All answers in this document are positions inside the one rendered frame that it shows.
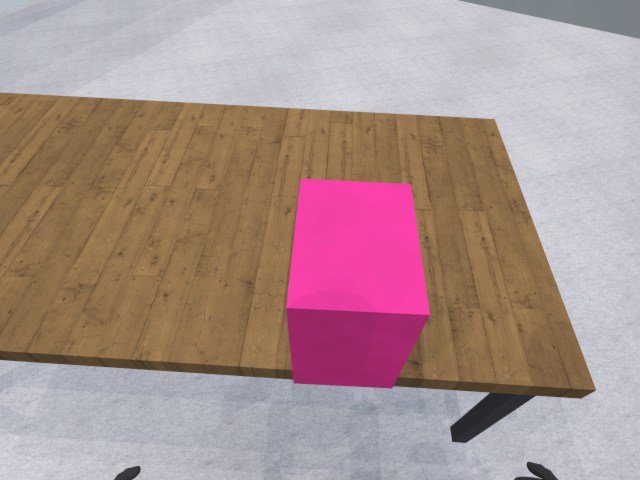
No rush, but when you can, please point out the carton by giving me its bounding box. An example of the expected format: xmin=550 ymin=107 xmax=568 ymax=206
xmin=286 ymin=179 xmax=430 ymax=388

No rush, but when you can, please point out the table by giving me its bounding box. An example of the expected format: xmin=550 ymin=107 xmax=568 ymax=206
xmin=0 ymin=92 xmax=596 ymax=443

